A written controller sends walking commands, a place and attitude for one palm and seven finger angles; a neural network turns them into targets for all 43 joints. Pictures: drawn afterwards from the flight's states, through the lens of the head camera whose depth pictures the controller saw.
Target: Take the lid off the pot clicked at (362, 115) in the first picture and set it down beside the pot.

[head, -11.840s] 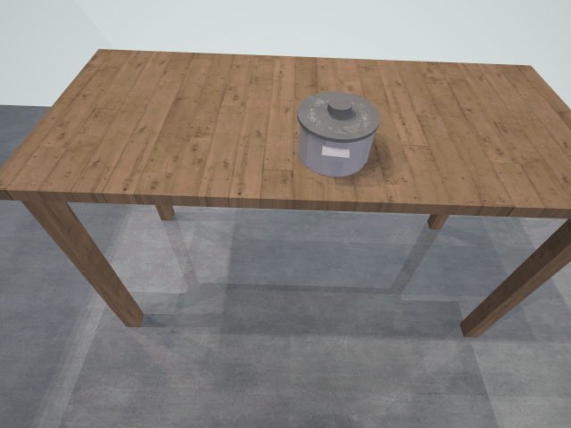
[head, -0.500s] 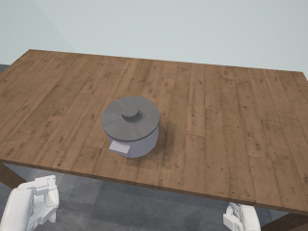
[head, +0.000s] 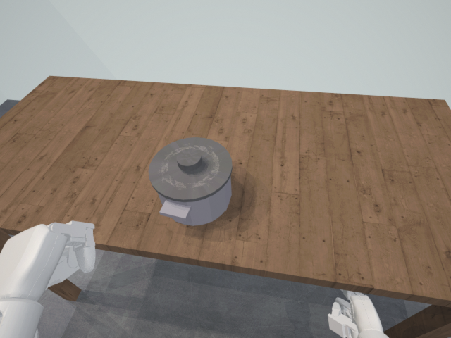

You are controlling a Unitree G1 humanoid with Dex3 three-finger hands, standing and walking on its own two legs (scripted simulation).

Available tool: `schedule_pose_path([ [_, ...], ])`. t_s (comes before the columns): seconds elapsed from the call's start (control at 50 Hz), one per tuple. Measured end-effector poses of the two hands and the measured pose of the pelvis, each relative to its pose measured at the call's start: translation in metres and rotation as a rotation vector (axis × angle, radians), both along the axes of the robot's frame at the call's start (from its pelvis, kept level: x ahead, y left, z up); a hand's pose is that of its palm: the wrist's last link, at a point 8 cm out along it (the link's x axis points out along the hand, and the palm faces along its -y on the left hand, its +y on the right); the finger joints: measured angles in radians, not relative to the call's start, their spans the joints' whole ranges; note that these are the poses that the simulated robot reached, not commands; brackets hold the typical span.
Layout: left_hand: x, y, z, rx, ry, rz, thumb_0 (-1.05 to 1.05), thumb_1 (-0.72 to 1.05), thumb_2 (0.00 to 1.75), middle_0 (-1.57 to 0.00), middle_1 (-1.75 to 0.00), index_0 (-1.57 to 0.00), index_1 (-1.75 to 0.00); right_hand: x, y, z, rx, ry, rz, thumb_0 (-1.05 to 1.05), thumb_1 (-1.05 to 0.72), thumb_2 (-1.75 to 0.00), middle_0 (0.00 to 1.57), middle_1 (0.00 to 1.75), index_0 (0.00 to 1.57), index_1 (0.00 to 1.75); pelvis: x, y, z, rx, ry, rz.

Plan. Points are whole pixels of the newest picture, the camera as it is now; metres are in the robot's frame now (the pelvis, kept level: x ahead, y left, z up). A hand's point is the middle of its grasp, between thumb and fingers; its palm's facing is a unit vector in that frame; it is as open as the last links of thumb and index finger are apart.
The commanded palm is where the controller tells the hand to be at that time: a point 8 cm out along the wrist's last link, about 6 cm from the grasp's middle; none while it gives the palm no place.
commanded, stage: reach forward and open the fingers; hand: left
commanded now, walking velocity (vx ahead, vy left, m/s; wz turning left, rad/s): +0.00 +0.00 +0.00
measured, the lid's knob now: (189, 159) +0.41 +0.14 +0.10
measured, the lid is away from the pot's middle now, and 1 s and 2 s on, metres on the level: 0.00 0.00 0.00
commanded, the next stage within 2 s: move the open hand above the knob in 0.96 s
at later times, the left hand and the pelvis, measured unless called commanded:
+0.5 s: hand (57, 249) +0.19 +0.27 +0.13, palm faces -0.21 -0.05 -0.98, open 5.8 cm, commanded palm +0.19 +0.26 +0.19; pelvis -0.04 +0.01 +0.01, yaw +1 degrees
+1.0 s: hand (68, 208) +0.24 +0.27 +0.15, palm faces -0.16 -0.03 -0.99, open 10.2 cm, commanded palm +0.22 +0.26 +0.23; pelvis -0.05 +0.02 +0.01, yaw +1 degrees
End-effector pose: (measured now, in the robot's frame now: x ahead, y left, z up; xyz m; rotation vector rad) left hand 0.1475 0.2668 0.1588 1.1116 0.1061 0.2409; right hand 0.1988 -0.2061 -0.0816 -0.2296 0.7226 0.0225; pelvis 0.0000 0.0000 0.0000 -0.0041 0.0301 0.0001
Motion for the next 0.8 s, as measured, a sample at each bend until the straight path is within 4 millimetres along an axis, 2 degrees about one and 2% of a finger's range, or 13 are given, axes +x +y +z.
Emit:
schedule_pose_path([
  [0.06,0.004,0.0,0.003,0.219,0.118,-0.038,0.01,0.79,0.93,-1.26,-1.39,-1.27,-1.39,0.0,-0.006,-0.006,0.006,0.039,-0.007,0.02,-0.91,-0.9,0.2,0.3,0.2,0.3,-0.003,-0.001,-0.001,-0.001,0.009,0.001],
  [0.1,0.007,0.001,0.006,0.305,0.191,-0.06,0.01,0.74,0.96,-1.25,-1.34,-1.25,-1.34,-0.001,-0.01,-0.008,0.015,0.05,-0.02,0.02,-0.91,-0.9,0.2,0.3,0.2,0.3,-0.005,-0.002,-0.001,-0.003,0.011,0.005],
  [0.26,0.013,-0.001,0.011,0.367,0.404,-0.216,0.01,0.52,1.07,-1.17,-1.09,-1.17,-1.09,-0.006,-0.019,-0.009,0.001,0.036,-0.043,0.02,-0.91,-0.9,0.2,0.29,0.2,0.3,-0.015,-0.001,0.002,-0.006,-0.001,0.032],
  [0.36,0.017,-0.001,0.023,0.374,0.368,-0.302,0.01,0.38,1.13,-1.11,-0.92,-1.11,-0.92,-0.015,-0.016,-0.005,-0.008,0.028,-0.044,0.02,-0.91,-0.9,0.2,0.29,0.2,0.3,-0.024,0.002,0.005,-0.009,-0.016,0.034],
  [0.56,0.036,0.005,0.029,0.379,0.265,-0.32,0.0,0.11,1.19,-0.98,-0.56,-0.98,-0.56,-0.036,0.004,-0.003,0.015,0.059,-0.024,0.02,-0.91,-0.9,0.2,0.29,0.2,0.3,-0.041,0.012,0.008,-0.007,-0.037,0.022],
  [0.8,0.058,0.009,0.038,0.383,0.248,-0.311,0.0,-0.2,1.3,-0.85,-0.19,-0.85,-0.19,-0.039,0.025,0.003,0.051,0.04,0.004,0.02,-0.91,-0.9,0.2,0.29,0.2,0.3,-0.052,0.02,0.009,-0.003,-0.047,0.013],
])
